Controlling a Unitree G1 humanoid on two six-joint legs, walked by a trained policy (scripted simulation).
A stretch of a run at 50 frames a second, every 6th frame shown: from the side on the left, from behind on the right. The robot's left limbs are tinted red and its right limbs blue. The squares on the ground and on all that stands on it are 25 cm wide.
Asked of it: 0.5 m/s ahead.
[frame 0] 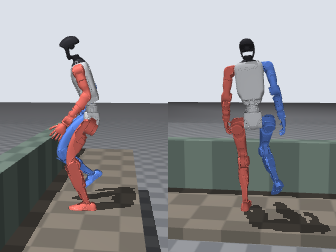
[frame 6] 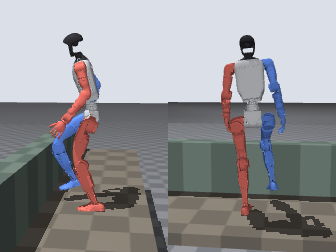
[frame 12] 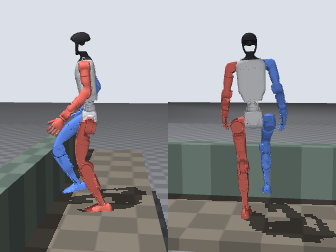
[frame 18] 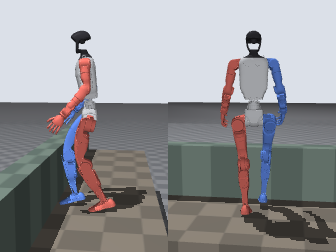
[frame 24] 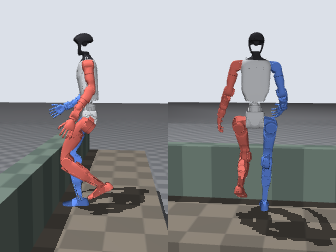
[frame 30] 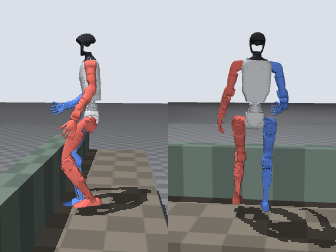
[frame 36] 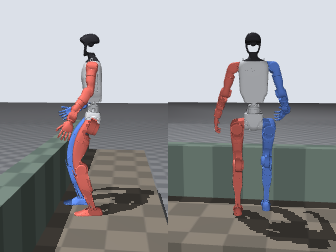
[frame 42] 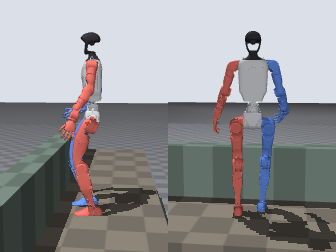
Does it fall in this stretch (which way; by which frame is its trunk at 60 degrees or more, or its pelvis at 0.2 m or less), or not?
no
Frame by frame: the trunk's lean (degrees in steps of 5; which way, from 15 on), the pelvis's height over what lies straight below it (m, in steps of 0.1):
0: 20 forward, 0.7
6: 15 forward, 0.8
12: 10, 0.8
18: 10, 0.8
24: 5, 0.8
30: 5, 0.8
36: 5, 0.8
42: 0, 0.8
